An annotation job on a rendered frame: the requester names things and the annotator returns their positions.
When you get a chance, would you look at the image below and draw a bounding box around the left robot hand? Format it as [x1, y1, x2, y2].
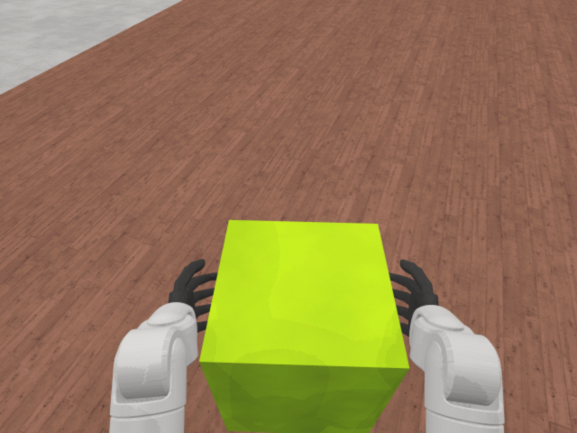
[168, 259, 218, 332]

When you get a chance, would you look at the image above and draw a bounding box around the right robot hand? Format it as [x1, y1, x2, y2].
[389, 260, 439, 337]

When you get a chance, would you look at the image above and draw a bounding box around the robot right forearm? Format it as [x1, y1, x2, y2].
[409, 305, 505, 433]

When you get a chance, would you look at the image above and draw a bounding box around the carton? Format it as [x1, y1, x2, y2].
[199, 220, 409, 433]

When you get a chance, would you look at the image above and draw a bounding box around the robot left forearm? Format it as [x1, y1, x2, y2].
[109, 302, 198, 433]

